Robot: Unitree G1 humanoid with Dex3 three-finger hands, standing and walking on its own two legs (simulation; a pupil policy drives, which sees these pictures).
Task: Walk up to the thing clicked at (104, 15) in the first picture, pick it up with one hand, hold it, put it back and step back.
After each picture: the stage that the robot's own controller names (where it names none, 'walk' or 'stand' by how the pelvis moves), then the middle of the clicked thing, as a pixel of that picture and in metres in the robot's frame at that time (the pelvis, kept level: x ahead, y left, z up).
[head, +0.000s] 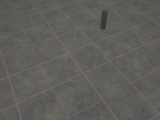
stand; (103, 20) +1.78 -0.23 -0.65
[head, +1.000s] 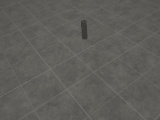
walk; (84, 30) +1.66 +0.16 -0.63
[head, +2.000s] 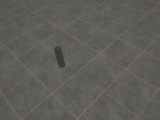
walk; (59, 57) +1.09 +0.35 -0.65
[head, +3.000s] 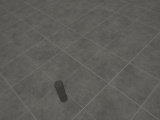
walk; (61, 92) +0.70 +0.28 -0.65
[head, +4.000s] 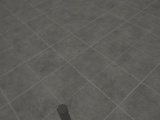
walk; (64, 115) +0.48 +0.22 -0.64
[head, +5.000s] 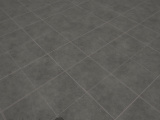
stand; out of the picture +0.43 +0.18 -0.65
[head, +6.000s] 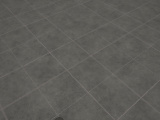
stand; out of the picture +0.41 +0.18 -0.65
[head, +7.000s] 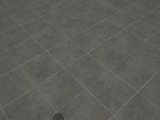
stand; out of the picture +0.44 +0.19 -0.66
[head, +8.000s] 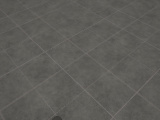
stand; out of the picture +0.42 +0.20 -0.66
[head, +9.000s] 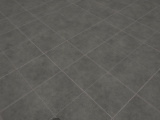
stand; out of the picture +0.41 +0.20 -0.66
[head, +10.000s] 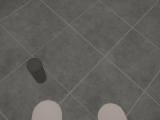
go down; (38, 72) +0.46 +0.22 -0.40
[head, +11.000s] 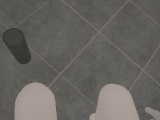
go down; (19, 49) +0.47 +0.27 -0.27
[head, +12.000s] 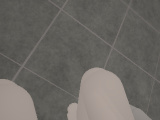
close in; out of the picture +0.45 +0.31 -0.16
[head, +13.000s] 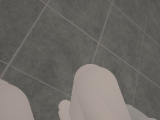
close; out of the picture +0.45 +0.32 -0.16
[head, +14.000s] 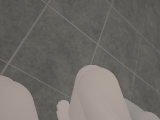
lift; out of the picture +0.40 +0.30 -0.16
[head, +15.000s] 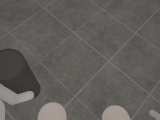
lift; (21, 80) +0.32 +0.20 +0.03
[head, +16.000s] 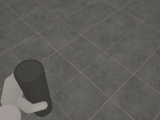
hold; (37, 93) +0.30 +0.17 +0.03
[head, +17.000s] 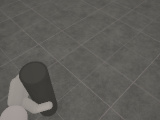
hold; (42, 93) +0.30 +0.15 +0.04
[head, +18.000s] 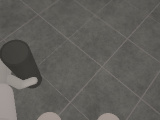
crouch; (26, 69) +0.39 +0.19 -0.03
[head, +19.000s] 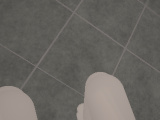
lower; out of the picture +0.47 +0.29 -0.09
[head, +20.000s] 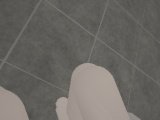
lower; out of the picture +0.44 +0.31 -0.17
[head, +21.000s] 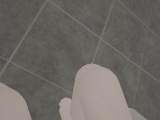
lower; out of the picture +0.42 +0.31 -0.16
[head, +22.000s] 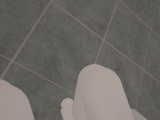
lower; out of the picture +0.41 +0.31 -0.16
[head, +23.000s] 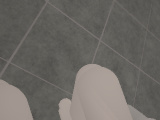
lower; out of the picture +0.40 +0.31 -0.16
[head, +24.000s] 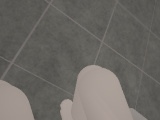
open; out of the picture +0.42 +0.29 -0.17
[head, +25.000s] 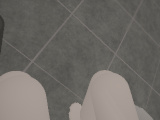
stand; out of the picture +0.43 +0.27 -0.18
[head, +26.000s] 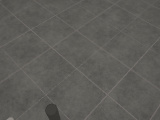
stand; (53, 115) +0.40 +0.18 -0.54
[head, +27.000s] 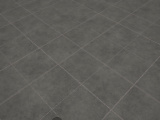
stand; out of the picture +0.40 +0.18 -0.60
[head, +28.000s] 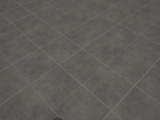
stand; out of the picture +0.40 +0.18 -0.60
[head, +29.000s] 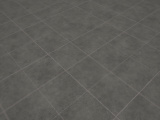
stand; out of the picture +0.41 +0.16 -0.65
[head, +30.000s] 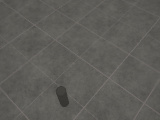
walk; (62, 97) +0.50 +0.18 -0.62
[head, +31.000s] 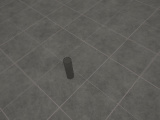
walk; (68, 68) +0.82 +0.20 -0.64
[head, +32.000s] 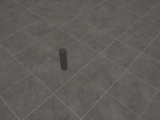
stand; (63, 59) +1.03 +0.22 -0.64
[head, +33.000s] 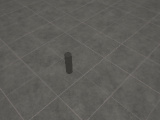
stand; (68, 63) +1.04 +0.19 -0.66
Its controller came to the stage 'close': yes
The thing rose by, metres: 0.68
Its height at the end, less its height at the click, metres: +0.00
